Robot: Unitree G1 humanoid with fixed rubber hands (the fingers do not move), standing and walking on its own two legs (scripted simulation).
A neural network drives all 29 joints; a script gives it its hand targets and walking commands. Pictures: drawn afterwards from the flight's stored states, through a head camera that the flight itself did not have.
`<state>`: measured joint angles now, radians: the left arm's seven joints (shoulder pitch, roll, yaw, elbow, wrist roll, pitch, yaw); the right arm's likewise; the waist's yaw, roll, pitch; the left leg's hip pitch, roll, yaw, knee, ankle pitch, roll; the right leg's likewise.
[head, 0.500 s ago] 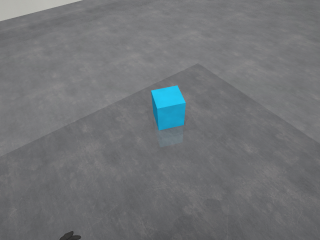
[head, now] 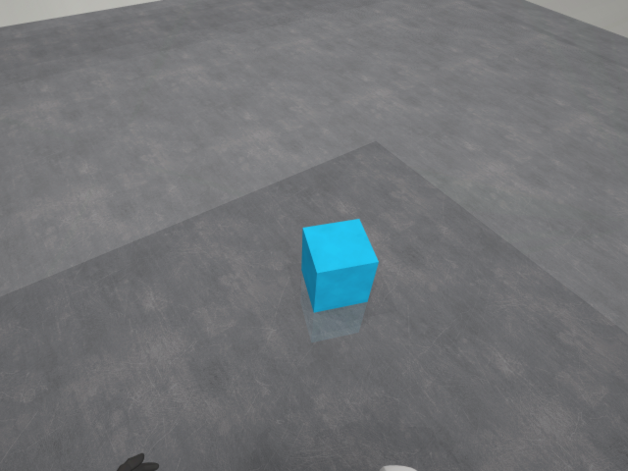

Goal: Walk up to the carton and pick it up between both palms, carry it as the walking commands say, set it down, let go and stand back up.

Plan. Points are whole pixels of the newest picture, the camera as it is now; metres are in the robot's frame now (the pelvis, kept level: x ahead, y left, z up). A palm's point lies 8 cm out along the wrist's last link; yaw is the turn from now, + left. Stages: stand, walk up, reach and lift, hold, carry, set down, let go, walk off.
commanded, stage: walk up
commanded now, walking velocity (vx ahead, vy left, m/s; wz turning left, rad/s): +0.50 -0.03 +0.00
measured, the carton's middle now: (336, 266) +0.88 -0.11 -0.64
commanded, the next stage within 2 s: none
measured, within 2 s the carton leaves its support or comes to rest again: neither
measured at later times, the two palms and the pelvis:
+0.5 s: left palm (143, 401) +0.25 +0.26 -0.13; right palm (476, 321) +0.36 -0.27 -0.10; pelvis +0.22 -0.01 -0.01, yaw +0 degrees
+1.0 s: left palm (171, 314) +0.38 +0.24 -0.10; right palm (472, 287) +0.44 -0.29 -0.11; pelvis +0.34 -0.03 +0.00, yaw +0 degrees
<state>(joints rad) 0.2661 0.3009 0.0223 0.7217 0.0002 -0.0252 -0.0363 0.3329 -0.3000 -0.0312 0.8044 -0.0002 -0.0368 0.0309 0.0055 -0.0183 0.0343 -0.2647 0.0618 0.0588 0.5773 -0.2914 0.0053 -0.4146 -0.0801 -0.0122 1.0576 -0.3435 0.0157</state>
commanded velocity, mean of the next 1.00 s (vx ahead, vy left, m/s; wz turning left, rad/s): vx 0.33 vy -0.03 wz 0.00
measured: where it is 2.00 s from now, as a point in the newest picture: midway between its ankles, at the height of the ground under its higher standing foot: (319, 448)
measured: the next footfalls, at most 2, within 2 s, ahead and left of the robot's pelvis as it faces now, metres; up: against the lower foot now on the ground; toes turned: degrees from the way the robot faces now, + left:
right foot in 0.18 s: +0.19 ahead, -0.17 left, +0.00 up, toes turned -4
left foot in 0.46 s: +0.29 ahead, +0.12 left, +0.00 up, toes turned +5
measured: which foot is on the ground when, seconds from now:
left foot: down 0.00-0.18, up 0.20-0.44, down 0.46-0.76, up 0.78-1.00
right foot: up 0.00-0.16, down 0.18-0.46, up 0.48-0.74, down 0.76-1.00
